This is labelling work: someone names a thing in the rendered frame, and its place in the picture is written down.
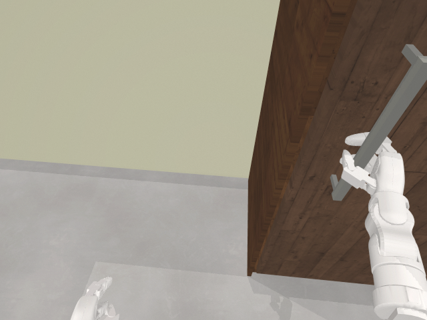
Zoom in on right robot forearm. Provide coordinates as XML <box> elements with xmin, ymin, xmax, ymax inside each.
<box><xmin>365</xmin><ymin>191</ymin><xmax>427</xmax><ymax>320</ymax></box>

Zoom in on handle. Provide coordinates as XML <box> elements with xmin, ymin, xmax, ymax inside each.
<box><xmin>330</xmin><ymin>44</ymin><xmax>427</xmax><ymax>201</ymax></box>

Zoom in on left robot hand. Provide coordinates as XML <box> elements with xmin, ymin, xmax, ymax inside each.
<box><xmin>71</xmin><ymin>277</ymin><xmax>119</xmax><ymax>320</ymax></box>

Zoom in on right robot hand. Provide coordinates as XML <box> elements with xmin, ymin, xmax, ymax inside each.
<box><xmin>340</xmin><ymin>132</ymin><xmax>405</xmax><ymax>197</ymax></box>

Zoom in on wardrobe door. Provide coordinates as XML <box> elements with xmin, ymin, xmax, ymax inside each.
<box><xmin>256</xmin><ymin>0</ymin><xmax>427</xmax><ymax>285</ymax></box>

